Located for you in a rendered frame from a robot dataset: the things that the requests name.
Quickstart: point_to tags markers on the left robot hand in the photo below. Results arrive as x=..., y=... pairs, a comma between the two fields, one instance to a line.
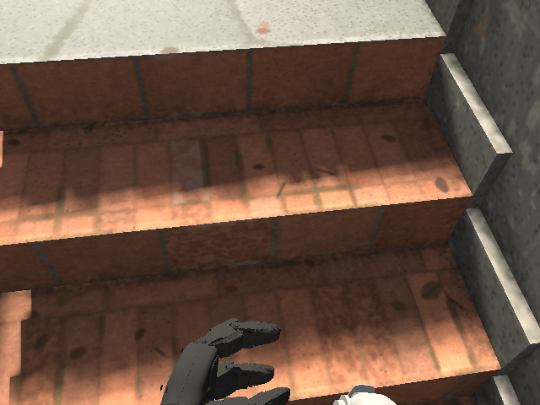
x=198, y=378

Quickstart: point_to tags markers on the right robot shin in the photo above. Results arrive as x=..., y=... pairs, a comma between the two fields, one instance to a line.
x=361, y=388

